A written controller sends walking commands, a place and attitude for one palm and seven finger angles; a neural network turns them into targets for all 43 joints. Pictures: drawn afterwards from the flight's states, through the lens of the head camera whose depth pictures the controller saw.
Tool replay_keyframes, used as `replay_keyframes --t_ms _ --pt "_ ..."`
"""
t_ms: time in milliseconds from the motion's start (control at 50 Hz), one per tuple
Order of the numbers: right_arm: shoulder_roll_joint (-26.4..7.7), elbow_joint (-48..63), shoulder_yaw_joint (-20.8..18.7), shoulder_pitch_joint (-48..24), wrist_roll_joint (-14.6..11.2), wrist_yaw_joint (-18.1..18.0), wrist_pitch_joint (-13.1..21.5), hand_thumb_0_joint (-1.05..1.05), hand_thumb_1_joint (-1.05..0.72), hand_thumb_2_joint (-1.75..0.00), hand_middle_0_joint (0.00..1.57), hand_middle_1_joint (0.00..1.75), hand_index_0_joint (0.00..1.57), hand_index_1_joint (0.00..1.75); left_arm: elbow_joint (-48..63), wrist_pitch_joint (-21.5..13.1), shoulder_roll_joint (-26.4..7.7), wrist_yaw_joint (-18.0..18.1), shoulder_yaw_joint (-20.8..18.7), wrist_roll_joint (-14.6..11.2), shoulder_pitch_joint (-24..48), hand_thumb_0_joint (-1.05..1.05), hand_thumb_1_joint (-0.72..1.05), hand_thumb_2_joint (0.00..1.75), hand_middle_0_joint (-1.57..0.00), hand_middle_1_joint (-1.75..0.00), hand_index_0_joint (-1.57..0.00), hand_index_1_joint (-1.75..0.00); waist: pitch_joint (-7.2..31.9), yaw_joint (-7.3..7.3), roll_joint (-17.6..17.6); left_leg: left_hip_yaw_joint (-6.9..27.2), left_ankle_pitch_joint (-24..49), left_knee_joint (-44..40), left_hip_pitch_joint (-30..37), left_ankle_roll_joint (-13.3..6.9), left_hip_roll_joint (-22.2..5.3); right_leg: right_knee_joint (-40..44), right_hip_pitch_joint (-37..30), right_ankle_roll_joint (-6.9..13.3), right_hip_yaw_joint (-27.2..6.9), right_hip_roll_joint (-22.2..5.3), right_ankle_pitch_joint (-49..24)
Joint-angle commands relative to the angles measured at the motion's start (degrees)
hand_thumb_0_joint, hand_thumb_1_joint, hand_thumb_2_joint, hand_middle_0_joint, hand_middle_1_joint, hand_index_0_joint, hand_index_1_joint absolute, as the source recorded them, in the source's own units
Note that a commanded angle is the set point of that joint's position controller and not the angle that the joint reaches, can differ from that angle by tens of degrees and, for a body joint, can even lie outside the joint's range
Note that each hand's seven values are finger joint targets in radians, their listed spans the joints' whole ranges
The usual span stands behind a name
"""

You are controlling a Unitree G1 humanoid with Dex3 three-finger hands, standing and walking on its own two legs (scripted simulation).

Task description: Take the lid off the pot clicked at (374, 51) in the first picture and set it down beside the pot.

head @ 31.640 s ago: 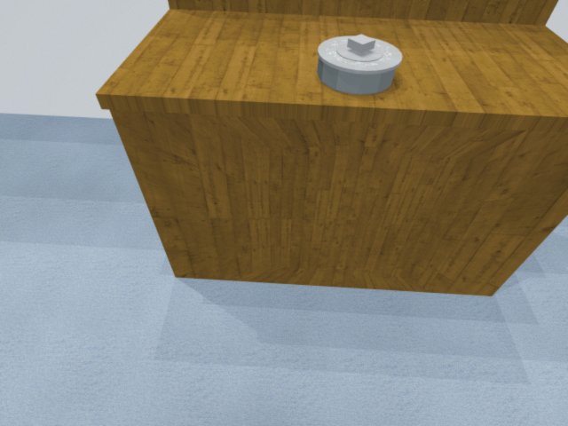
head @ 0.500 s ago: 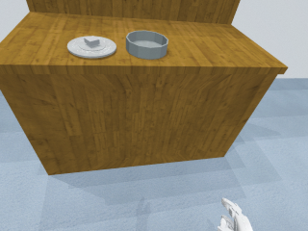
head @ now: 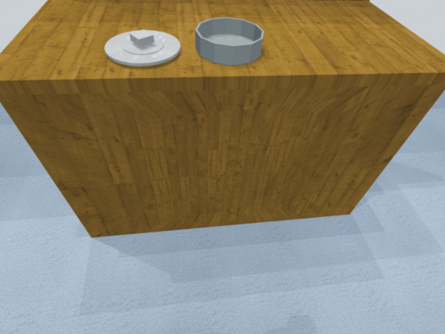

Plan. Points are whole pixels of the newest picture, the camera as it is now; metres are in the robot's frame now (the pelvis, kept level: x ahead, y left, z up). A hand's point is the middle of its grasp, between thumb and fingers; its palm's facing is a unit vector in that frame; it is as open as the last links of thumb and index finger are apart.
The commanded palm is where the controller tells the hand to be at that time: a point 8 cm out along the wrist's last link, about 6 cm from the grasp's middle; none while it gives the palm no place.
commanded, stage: stop stepping back and stand still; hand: left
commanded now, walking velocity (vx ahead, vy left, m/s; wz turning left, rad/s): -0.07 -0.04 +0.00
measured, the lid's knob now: (142, 37) +0.82 +0.22 +0.14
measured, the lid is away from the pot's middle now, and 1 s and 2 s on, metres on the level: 0.25 0.25 0.25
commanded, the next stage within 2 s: let the arm hang, fingers relaxed in 0.42 s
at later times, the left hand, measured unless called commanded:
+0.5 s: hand out of the picture +0.05 +0.18 -0.14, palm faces +0.02 -0.97 -0.24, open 7.3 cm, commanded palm none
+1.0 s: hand out of the picture +0.03 +0.17 -0.14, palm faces +0.03 -0.98 -0.21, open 7.3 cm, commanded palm none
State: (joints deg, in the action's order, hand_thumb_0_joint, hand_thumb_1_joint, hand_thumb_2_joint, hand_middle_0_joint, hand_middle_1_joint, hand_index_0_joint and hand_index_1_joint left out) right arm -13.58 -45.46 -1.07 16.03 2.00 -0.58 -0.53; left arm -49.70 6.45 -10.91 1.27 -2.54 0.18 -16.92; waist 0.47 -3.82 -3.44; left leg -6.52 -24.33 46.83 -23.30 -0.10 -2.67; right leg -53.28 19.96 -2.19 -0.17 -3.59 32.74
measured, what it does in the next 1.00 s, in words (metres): stands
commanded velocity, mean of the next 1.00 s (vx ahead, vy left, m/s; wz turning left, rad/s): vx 0.00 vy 0.00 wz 0.00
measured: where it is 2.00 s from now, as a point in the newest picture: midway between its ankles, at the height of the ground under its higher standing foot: outside the picture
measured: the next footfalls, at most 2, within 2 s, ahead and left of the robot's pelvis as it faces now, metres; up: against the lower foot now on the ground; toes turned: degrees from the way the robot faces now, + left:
none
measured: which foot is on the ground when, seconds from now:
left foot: down 0.00-1.00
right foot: down 0.00-1.00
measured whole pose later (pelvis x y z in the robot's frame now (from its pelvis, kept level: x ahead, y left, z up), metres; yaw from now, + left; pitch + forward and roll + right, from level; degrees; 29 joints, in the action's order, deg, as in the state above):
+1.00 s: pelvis +0.02 +0.00 +0.04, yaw +1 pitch -1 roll +0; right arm -7.6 -64.4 -2.2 16.4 0.3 -1.9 -1.1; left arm -64.9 0.3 -8.4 2.6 -0.4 0.1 -15.1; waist -1.8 -1.6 0.5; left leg -5.2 -15.3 26.4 -10.1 0.5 -2.6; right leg -23.5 3.9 -0.7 2.0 -1.3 18.8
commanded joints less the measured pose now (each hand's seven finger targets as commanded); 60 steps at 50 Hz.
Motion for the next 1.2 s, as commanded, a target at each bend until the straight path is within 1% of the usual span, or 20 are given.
replay_keyframes --t_ms 0,20,40,60,80,100,140,180,220,260,320,380,400,480,600,620,740,880,1000,1180 --pt "-7.19 -0.66 -2.35 -1.81 -0.60 -1.65 0.22 0.00 -0.90 -0.90 0.20 0.30 0.20 0.30 -0.22 -5.65 -8.16 -1.43 -0.22 0.17 -3.76 0.00 0.90 0.90 -0.20 -0.30 -0.20 -0.30 4.87 4.23 15.58 9.69 16.85 -14.48 3.58 -2.31 -5.92 22.26 -8.41 1.51 -1.32 0.81 -18.43" --pt "-4.37 -1.71 -2.15 0.19 -1.31 -1.53 0.21 0.00 -0.90 -0.90 0.20 0.30 0.20 0.30 -1.75 -6.24 -9.27 -0.84 0.09 0.17 -3.15 0.00 0.90 0.90 -0.20 -0.30 -0.20 -0.30 6.01 2.46 8.65 5.97 16.09 -10.34 4.29 -0.78 -2.81 24.70 -9.23 3.74 -7.22 -3.63 -27.23" --pt "-2.55 -2.58 -2.00 1.00 -1.76 -1.38 -0.28 0.00 -0.90 -0.90 0.20 0.30 0.20 0.30 -2.29 -6.75 -9.11 -0.39 0.57 0.05 -1.11 0.00 0.90 0.90 -0.20 -0.30 -0.20 -0.30 5.36 1.06 1.75 4.43 13.19 -8.80 6.82 0.03 -1.23 27.37 -6.93 5.72 -10.39 -6.66 -31.16" --pt "-1.84 -4.50 -2.09 1.76 -1.73 -1.33 -0.64 0.00 -0.90 -0.90 0.20 0.30 0.20 0.30 -3.41 -7.18 -8.80 -0.05 0.96 0.07 0.36 0.00 0.90 0.90 -0.20 -0.30 -0.20 -0.30 3.05 0.57 -1.73 4.75 11.06 -8.69 7.84 0.25 -0.71 28.91 -5.23 6.75 -12.10 -7.62 -33.86" --pt "-1.48 -6.26 -2.09 2.34 -1.69 -1.21 -0.88 0.00 -0.90 -0.90 0.20 0.30 0.20 0.30 -4.60 -7.29 -8.32 0.20 1.33 0.01 0.66 0.00 0.90 0.90 -0.20 -0.30 -0.20 -0.30 0.83 0.35 -1.10 4.91 10.88 -9.69 8.84 0.18 -0.62 29.93 -4.09 6.91 -11.70 -7.78 -35.35" --pt "-0.95 -7.88 -2.04 3.21 -1.70 -1.12 -0.93 0.00 -0.90 -0.90 0.20 0.30 0.20 0.30 -5.62 -7.30 -8.04 0.40 1.53 -0.07 0.61 0.00 0.90 0.90 -0.20 -0.30 -0.20 -0.30 0.25 0.18 0.98 4.92 12.96 -11.65 10.21 -0.04 -0.98 30.01 -4.44 6.47 -10.00 -6.92 -36.14" --pt "-0.79 -10.35 -2.09 4.35 -1.73 -1.20 -0.82 0.00 -0.90 -0.90 0.20 0.30 0.20 0.30 -7.56 -7.10 -6.71 0.76 1.91 -0.24 -0.24 0.00 0.90 0.90 -0.20 -0.30 -0.20 -0.30 0.34 0.57 3.22 5.28 20.66 -15.53 13.78 -0.70 -2.95 28.99 -5.17 4.64 -5.16 -3.69 -35.73" --pt "-1.44 -12.15 -2.11 5.20 -1.81 -1.58 -0.59 0.00 -0.90 -0.90 0.20 0.30 0.20 0.30 -9.43 -6.91 -5.46 1.06 2.23 -0.43 -1.78 0.00 0.90 0.90 -0.20 -0.30 -0.20 -0.30 1.86 1.14 4.01 5.59 26.89 -16.65 15.94 -1.39 -4.54 28.59 -7.79 3.64 -2.48 -2.37 -36.95" --pt "-1.43 -13.37 -2.13 5.45 -1.94 -1.84 -0.59 0.00 -0.90 -0.90 0.20 0.30 0.20 0.30 -10.84 -6.75 -4.68 1.37 2.28 -0.49 -2.15 0.00 0.90 0.90 -0.20 -0.30 -0.20 -0.30 1.89 1.34 2.85 5.54 28.60 -17.33 16.07 -1.52 -4.76 29.15 -9.56 3.27 -1.46 -1.87 -37.18" --pt "-0.67 -14.50 -2.11 5.08 -1.94 -1.88 -0.55 0.00 -0.90 -0.90 0.20 0.30 0.20 0.30 -11.82 -6.66 -4.15 1.62 2.24 -0.41 -2.19 0.00 0.90 0.90 -0.20 -0.30 -0.20 -0.30 0.32 1.59 3.75 5.29 28.89 -18.40 16.07 -1.58 -4.91 29.55 -9.46 3.22 -0.90 -1.84 -36.38" --pt "-0.02 -15.72 -2.13 4.80 -1.85 -1.98 -0.50 0.00 -0.90 -0.90 0.20 0.30 0.20 0.30 -12.63 -6.62 -3.32 1.84 2.01 -0.36 -1.80 0.00 0.90 0.90 -0.20 -0.30 -0.20 -0.30 -0.51 1.88 2.63 5.45 28.13 -19.54 15.75 -1.72 -4.85 30.20 -10.38 3.05 -0.38 -1.65 -35.16" --pt "0.85 -16.61 -2.17 4.38 -1.77 -1.99 -0.44 0.00 -0.90 -0.90 0.20 0.30 0.20 0.30 -13.00 -6.60 -2.88 1.94 1.80 -0.27 -1.00 0.00 0.90 0.90 -0.20 -0.30 -0.20 -0.30 -2.00 2.00 3.11 5.52 27.07 -20.44 15.39 -1.80 -4.75 30.70 -10.15 3.05 -0.29 -1.72 -33.81" --pt "1.08 -17.05 -2.17 4.39 -1.69 -1.99 -0.42 0.00 -0.90 -0.90 0.20 0.30 0.20 0.30 -13.03 -6.60 -2.64 1.95 1.66 -0.20 -0.53 0.00 0.90 0.90 -0.20 -0.30 -0.20 -0.30 -2.74 1.99 2.05 5.58 26.91 -20.85 14.92 -1.80 -4.69 30.94 -10.35 3.02 -0.12 -1.77 -33.80" --pt "1.59 -17.75 -2.08 4.30 -1.49 -1.93 -0.36 0.00 -0.90 -0.90 0.20 0.30 0.20 0.30 -13.16 -6.61 -2.86 1.86 1.37 -0.21 0.45 0.00 0.90 0.90 -0.20 -0.30 -0.20 -0.30 -4.62 2.17 4.35 5.48 25.65 -22.12 14.15 -1.72 -4.56 31.44 -10.23 3.08 -0.22 -1.82 -32.43" --pt "1.25 -17.77 -2.12 4.30 -1.45 -1.85 -0.04 0.00 -0.90 -0.90 0.20 0.30 0.20 0.30 -12.61 -6.93 -3.52 1.66 1.11 -0.23 0.91 0.00 0.90 0.90 -0.20 -0.30 -0.20 -0.30 -2.74 2.27 3.86 5.46 26.33 -22.38 14.97 -1.69 -4.43 32.17 -11.74 3.11 -0.45 -2.14 -33.66" --pt "1.20 -17.75 -2.13 4.38 -1.46 -1.86 -0.01 0.00 -0.90 -0.90 0.20 0.30 0.20 0.30 -12.58 -6.99 -3.53 1.68 1.09 -0.24 1.04 0.00 0.90 0.90 -0.20 -0.30 -0.20 -0.30 -2.74 2.25 2.87 5.60 26.63 -22.48 14.96 -1.70 -4.34 32.19 -12.02 3.09 -0.31 -2.21 -34.39" --pt "1.00 -17.66 -2.04 4.41 -1.50 -1.85 0.04 0.00 -0.90 -0.90 0.20 0.30 0.20 0.30 -12.33 -7.10 -3.70 1.68 1.03 -0.19 0.73 0.00 0.90 0.90 -0.20 -0.30 -0.20 -0.30 -2.81 2.25 4.78 5.50 27.77 -22.50 15.86 -1.70 -4.38 32.47 -11.71 3.10 -0.31 -2.25 -34.80" --pt "0.95 -17.69 -1.86 4.25 -1.46 -1.91 -0.04 0.00 -0.90 -0.90 0.20 0.30 0.20 0.30 -13.05 -7.05 -3.03 1.57 1.23 -0.23 -0.01 0.00 0.90 0.90 -0.20 -0.30 -0.20 -0.30 -4.44 2.15 4.36 5.76 25.22 -23.60 16.17 -1.84 -4.57 33.48 -10.33 2.99 -0.39 -2.02 -31.35" --pt "0.84 -17.98 -1.75 4.53 -1.53 -1.91 0.02 0.00 -0.90 -0.90 0.20 0.30 0.20 0.30 -13.73 -7.24 -2.63 1.55 1.35 -0.16 -1.12 0.00 0.90 0.90 -0.20 -0.30 -0.20 -0.30 -3.83 2.01 3.36 5.89 24.19 -23.87 16.51 -1.85 -4.58 33.85 -10.38 2.88 -0.55 -1.98 -30.65" --pt "1.56 -18.34 -1.68 4.67 -1.55 -1.95 0.02 0.00 -0.90 -0.90 0.20 0.30 0.20 0.30 -14.49 -7.27 -1.63 1.65 1.38 -0.08 -2.78 0.00 0.90 0.90 -0.20 -0.30 -0.20 -0.30 -4.70 2.13 4.15 5.83 22.83 -24.08 16.14 -1.88 -4.56 34.19 -9.53 2.87 -0.73 -2.05 -29.26"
